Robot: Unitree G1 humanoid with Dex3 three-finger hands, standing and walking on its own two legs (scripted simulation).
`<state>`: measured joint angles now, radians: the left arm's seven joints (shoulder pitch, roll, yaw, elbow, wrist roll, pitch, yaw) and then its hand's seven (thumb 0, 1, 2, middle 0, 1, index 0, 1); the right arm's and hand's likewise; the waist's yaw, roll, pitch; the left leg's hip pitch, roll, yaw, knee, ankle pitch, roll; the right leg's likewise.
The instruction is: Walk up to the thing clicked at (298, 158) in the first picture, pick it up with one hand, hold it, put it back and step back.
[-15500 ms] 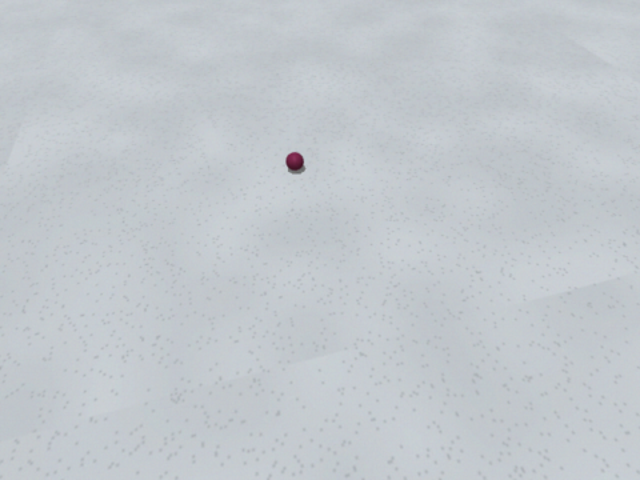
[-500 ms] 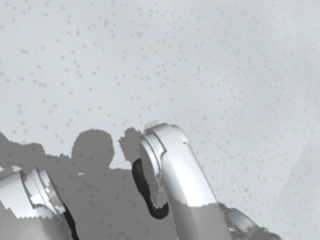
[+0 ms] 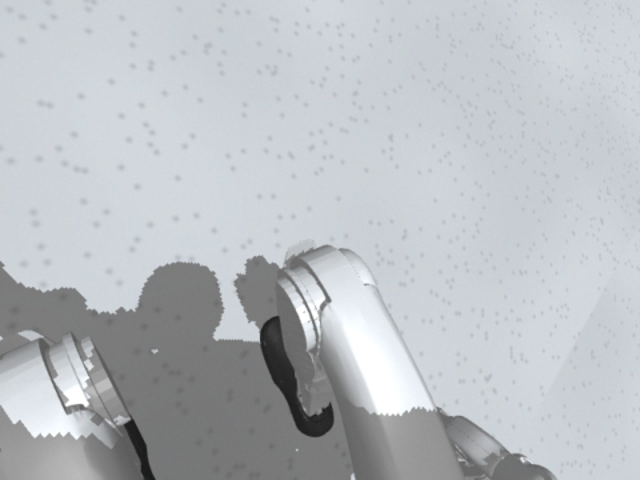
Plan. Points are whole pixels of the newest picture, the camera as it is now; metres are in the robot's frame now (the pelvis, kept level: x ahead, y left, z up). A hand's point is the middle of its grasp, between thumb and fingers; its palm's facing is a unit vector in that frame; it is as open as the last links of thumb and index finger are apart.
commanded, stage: close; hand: left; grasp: from above
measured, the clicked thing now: out of the picture +0.45 +0.31 -0.26
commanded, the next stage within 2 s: settle in 0.46 s
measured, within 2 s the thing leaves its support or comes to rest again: leaves its support in 0.86 s
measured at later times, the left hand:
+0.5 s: hand out of the picture +0.43 +0.31 -0.24, palm faces -0.44 -0.17 -0.88, open 10.5 cm
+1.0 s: hand out of the picture +0.44 +0.32 -0.21, palm faces -0.38 -0.14 -0.91, open 10.5 cm
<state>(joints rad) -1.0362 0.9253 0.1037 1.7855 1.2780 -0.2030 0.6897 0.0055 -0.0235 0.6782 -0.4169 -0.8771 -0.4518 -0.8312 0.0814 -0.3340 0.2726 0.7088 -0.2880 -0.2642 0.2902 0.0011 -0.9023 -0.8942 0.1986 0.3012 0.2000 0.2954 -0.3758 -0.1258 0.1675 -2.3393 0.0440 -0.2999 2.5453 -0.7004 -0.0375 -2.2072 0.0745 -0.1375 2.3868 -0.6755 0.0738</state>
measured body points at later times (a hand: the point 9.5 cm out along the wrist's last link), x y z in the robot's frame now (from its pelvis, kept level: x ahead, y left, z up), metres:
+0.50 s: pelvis +0.00 +0.00 +0.00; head +0.27 +0.12 +0.34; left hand +0.45 +0.32 -0.19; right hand +0.05 -0.25 -0.06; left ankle +0.07 +0.14 -0.27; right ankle +0.11 -0.13 -0.27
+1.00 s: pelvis +0.01 +0.00 +0.01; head +0.25 +0.12 +0.36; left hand +0.45 +0.32 -0.16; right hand +0.07 -0.26 -0.07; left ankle +0.07 +0.14 -0.27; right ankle +0.11 -0.13 -0.27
